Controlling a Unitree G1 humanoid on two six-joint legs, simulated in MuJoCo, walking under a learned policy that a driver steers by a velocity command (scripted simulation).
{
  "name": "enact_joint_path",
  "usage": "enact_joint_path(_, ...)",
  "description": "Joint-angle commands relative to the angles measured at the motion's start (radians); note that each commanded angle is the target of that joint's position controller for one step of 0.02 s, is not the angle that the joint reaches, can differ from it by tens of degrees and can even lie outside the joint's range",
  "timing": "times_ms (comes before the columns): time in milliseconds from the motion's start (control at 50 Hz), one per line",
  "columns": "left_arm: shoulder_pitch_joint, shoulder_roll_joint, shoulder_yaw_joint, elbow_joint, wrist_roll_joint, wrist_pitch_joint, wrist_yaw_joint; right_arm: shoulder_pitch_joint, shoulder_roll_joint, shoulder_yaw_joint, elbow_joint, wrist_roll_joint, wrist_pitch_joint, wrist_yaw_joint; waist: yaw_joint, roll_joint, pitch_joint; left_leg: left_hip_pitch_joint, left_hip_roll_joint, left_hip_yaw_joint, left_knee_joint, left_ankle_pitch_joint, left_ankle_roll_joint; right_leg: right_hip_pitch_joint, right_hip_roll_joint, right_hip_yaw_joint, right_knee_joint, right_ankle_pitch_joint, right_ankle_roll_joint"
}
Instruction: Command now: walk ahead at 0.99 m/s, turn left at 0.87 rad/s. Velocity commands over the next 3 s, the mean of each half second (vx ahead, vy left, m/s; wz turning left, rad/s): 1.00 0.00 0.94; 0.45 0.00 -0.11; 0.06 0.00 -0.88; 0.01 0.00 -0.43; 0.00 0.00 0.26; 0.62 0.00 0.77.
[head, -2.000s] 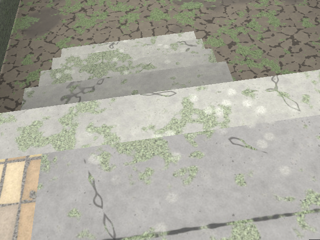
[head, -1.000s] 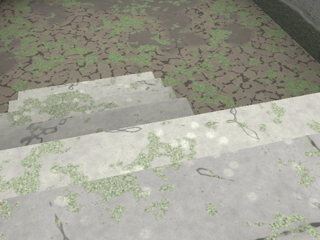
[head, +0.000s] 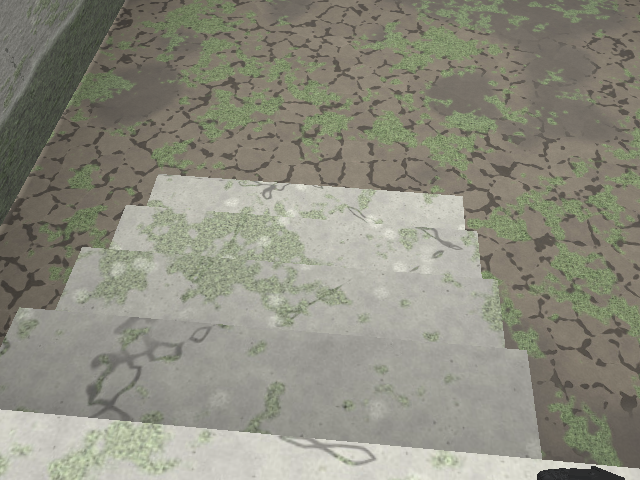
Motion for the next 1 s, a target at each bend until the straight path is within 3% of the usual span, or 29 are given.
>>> enact_joint_path(20,-0.222,0.298,0.072,-0.144,0.011,0.027,0.017,0.594,-0.209,-0.088,0.117,0.008,0.01,-0.037,-0.356,-0.096,-0.218,0.75,-0.088,-0.079,-0.056,-0.186,0.081,-0.384,-0.273,0.092,0.721,1.459,-0.054)
enact_joint_path(40,-0.281,0.241,0.067,-0.152,0.0,0.029,-0.008,0.548,-0.231,-0.118,0.117,0.04,0.022,-0.062,-0.331,0.097,-0.163,0.86,-0.033,-0.226,-0.179,-0.241,0.113,-0.622,-0.057,0.11,1.155,0.495,-0.05)
enact_joint_path(60,-0.199,0.076,0.021,-0.24,0.022,0.004,-0.023,0.428,-0.296,-0.112,0.092,0.016,0.024,-0.055,-0.109,0.213,-0.125,0.927,0.103,-0.564,-0.091,0.144,0.185,-0.968,0.014,0.244,1.395,-0.055,-0.026)
enact_joint_path(80,-0.224,0.098,0.011,-0.33,-0.006,-0.022,-0.024,0.407,-0.327,-0.126,0.048,-0.006,0.024,-0.062,-0.131,0.181,-0.307,1.07,0.259,-0.956,-0.348,-0.155,0.37,-1.168,0.032,0.422,1.446,-0.03,-0.006)
enact_joint_path(100,-0.261,0.156,0.012,-0.316,0.007,-0.047,-0.025,0.419,-0.244,-0.114,0.057,-0.013,0.017,-0.077,-0.118,-0.024,-0.175,0.94,0.282,-1.011,-0.504,-0.354,0.308,-1.217,-0.039,0.456,1.324,0.021,-0.017)
enact_joint_path(160,-0.288,0.15,0.003,-0.3,0.043,-0.007,-0.027,0.35,-0.179,-0.089,0.065,-0.009,-0.023,-0.094,0.012,-0.158,-0.005,0.508,0.155,-0.772,-0.508,-0.318,0.197,-1.027,-0.135,0.455,1.037,0.067,0.011)
enact_joint_path(280,-0.464,0.076,-0.037,-0.382,0.026,0.043,-0.049,0.329,-0.202,-0.086,0.053,0.02,-0.064,-0.075,-0.025,-0.013,-0.013,0.181,-0.051,-0.514,-0.492,0.191,0.079,-0.638,-0.07,0.313,0.524,0.515,0.029)
enact_joint_path(380,-0.584,0.204,0.015,-0.446,0.033,-0.017,-0.049,0.474,-0.21,-0.101,0.1,-0.004,-0.046,-0.098,-0.155,0.022,-0.052,0.704,-0.033,-0.631,-0.152,0.111,0.044,-1.007,-0.036,0.453,0.35,0.67,-0.048)
enact_joint_path(440,-0.497,0.167,0.006,-0.423,-0.013,-0.023,-0.053,0.358,-0.163,-0.086,0.066,-0.007,-0.047,-0.115,-0.112,0.062,-0.055,0.579,-0.084,-0.645,-0.04,-0.146,-0.022,-0.687,-0.043,0.491,0.093,0.852,-0.02)
enact_joint_path(500,-0.111,0.223,0.042,-0.289,-0.044,-0.012,-0.033,0.251,-0.189,-0.079,0.034,-0.017,-0.033,-0.139,0.078,0.032,-0.15,0.618,-0.142,-0.619,0.403,-0.185,-0.046,-0.386,-0.142,0.536,-0.13,1.116,-0.002)
enact_joint_path(540,0.057,0.255,0.067,-0.176,0.003,-0.003,-0.03,0.29,-0.12,-0.069,0.031,0.003,-0.008,-0.146,0.101,-0.176,-0.147,0.327,-0.213,-0.482,0.991,-0.61,-0.097,-0.079,-0.218,0.534,-0.086,1.113,-0.024)
enact_joint_path(560,0.151,0.24,0.045,-0.183,0.049,-0.007,-0.051,0.381,-0.049,-0.047,-0.015,0.022,-0.01,-0.137,0.054,-0.39,-0.243,-0.085,-0.236,-0.381,1.369,-1.011,-0.121,0.266,-0.305,0.501,0.478,1.505,-0.025)
enact_joint_path(580,0.218,0.24,0.052,-0.131,0.045,0.014,-0.07,0.54,0.017,-0.019,-0.024,0.052,-0.028,-0.154,0.008,-0.547,-0.374,-0.337,-0.19,-0.33,1.564,-0.982,-0.135,0.422,-0.417,0.729,0.508,1.62,-0.121)
enact_joint_path(600,0.29,0.153,0.03,-0.099,0.017,0.03,-0.07,0.415,0.019,-0.005,-0.013,0.004,-0.037,-0.153,0.073,-0.348,-0.336,-0.416,-0.149,-0.295,1.566,-0.873,-0.117,0.303,-0.369,0.721,0.368,1.403,-0.132)
enact_joint_path(620,0.193,0.245,0.054,-0.097,0.019,0.011,-0.049,0.384,-0.004,0.001,-0.031,0.003,-0.036,-0.131,0.044,-0.384,-0.336,-0.496,-0.185,-0.306,1.587,-0.726,-0.117,0.17,-0.48,1.085,0.13,0.824,-0.325)
enact_joint_path(640,0.062,0.202,0.04,-0.107,-0.011,-0.004,-0.037,0.246,-0.055,-0.006,-0.028,-0.049,-0.019,-0.12,0.012,-0.086,-0.169,-0.47,-0.114,-0.349,1.489,-0.624,-0.111,-0.098,-0.451,1.141,0.044,0.745,-0.345)
enact_joint_path(660,0.042,0.303,0.036,-0.165,0.088,-0.004,-0.118,0.301,-0.144,-0.005,-0.072,-0.07,-0.082,-0.009,-0.01,0.179,-0.039,-0.653,-0.06,-0.471,1.477,-0.529,-0.252,-0.283,-0.492,1.175,0.157,1.074,-0.564)
enact_joint_path(680,0.088,0.161,0.019,-0.002,-0.027,-0.011,-0.064,0.111,-0.012,0.004,-0.039,-0.055,-0.024,-0.073,-0.026,0.101,-0.018,-0.436,-0.062,-0.377,1.298,-0.614,-0.162,-0.442,-0.462,0.941,0.157,1.15,-0.384)
enact_joint_path(700,0.081,0.139,-0.011,-0.006,-0.018,-0.015,-0.055,0.097,-0.016,0.02,-0.088,-0.054,0.004,-0.092,-0.054,0.055,0.034,-0.436,-0.019,-0.295,1.169,-0.53,-0.165,-0.565,-0.368,0.842,0.126,1.04,-0.325)
enact_joint_path(720,-0.149,0.091,-0.016,-0.107,0.061,-0.043,-0.06,0.291,0.031,0.076,-0.135,-0.111,-0.038,-0.012,-0.182,-0.052,0.006,-0.477,0.091,-0.377,0.921,-0.291,-0.214,-0.663,-0.172,0.764,0.17,0.868,-0.279)
enact_joint_path(740,-0.193,0.122,0.004,-0.147,0.051,-0.065,-0.037,0.278,-0.018,0.065,-0.11,-0.11,-0.056,0.026,-0.136,-0.038,-0.072,-0.206,0.067,-0.272,0.642,-0.07,-0.238,-0.85,0.006,0.585,0.161,0.767,-0.242)
enact_joint_path(800,-0.176,0.225,0.015,-0.168,0.011,-0.109,0.007,0.028,0.059,0.094,-0.208,-0.071,-0.013,0.046,-0.113,0.0,-0.108,0.481,0.056,-0.133,0.36,0.203,-0.279,-1.372,0.052,0.606,0.106,0.769,-0.15)
enact_joint_path(840,-0.062,0.324,0.052,-0.16,-0.018,-0.114,0.0,0.077,-0.044,0.05,-0.179,-0.055,0.007,0.038,-0.044,-0.056,-0.106,0.363,-0.011,-0.145,0.276,-0.029,-0.273,-1.022,-0.02,0.749,0.176,1.015,-0.147)
enact_joint_path(880,0.077,0.259,0.052,-0.118,-0.022,-0.082,-0.026,0.079,-0.111,0.005,-0.174,-0.052,-0.034,-0.023,-0.014,-0.077,-0.12,0.262,-0.078,-0.171,-0.099,-0.198,-0.196,-0.609,-0.047,0.815,0.364,1.241,-0.108)
enact_joint_path(900,-0.003,0.219,0.035,-0.137,-0.007,-0.076,-0.06,0.266,-0.126,-0.005,-0.127,-0.008,-0.048,-0.048,-0.108,-0.082,-0.228,0.574,-0.003,-0.247,-0.228,0.112,-0.067,-0.676,-0.04,0.809,0.516,1.345,-0.059)
enact_joint_path(920,0.081,0.096,-0.006,-0.161,0.032,-0.087,-0.096,0.526,-0.189,-0.038,-0.078,0.04,-0.063,-0.071,-0.145,0.087,-0.552,1.08,0.34,-0.456,-0.015,0.876,0.242,-0.855,-0.021,0.666,0.895,0.868,0.045)
enact_joint_path(940,0.199,0.047,-0.01,-0.192,0.023,-0.084,-0.096,0.495,-0.171,-0.036,-0.077,-0.05,-0.07,-0.026,-0.092,0.21,-0.69,1.176,0.65,-0.897,-0.137,1.118,0.535,-1.177,0.128,0.524,1.222,-0.351,0.115)
enact_joint_path(960,0.086,0.149,0.01,-0.209,-0.005,-0.053,-0.085,0.407,-0.156,-0.048,-0.076,-0.13,-0.084,-0.016,-0.092,-0.043,-0.351,0.835,0.616,-0.869,-0.224,0.887,0.4,-1.271,0.039,0.511,1.305,-0.256,0.086)
enact_joint_path(1000,-0.003,0.155,0.007,-0.193,0.061,0.016,-0.04,0.126,0.017,0.001,-0.123,0.0,-0.088,-0.009,0.026,-0.028,-0.244,0.495,0.456,-0.552,-0.348,0.536,0.192,-1.097,-0.115,0.484,1.084,-0.163,0.102)
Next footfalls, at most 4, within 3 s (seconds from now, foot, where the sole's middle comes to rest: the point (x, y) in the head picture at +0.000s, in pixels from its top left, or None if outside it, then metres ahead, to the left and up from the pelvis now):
0.04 left None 0.22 0.01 -0.74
0.54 right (354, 403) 0.70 -0.05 -0.92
0.90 left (252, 363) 0.80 0.21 -0.92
1.24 right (364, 365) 0.80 -0.07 -0.92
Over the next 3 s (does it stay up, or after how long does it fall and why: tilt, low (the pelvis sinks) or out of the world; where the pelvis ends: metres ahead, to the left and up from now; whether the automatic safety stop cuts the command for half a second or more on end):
stays up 1.13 0.18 -0.36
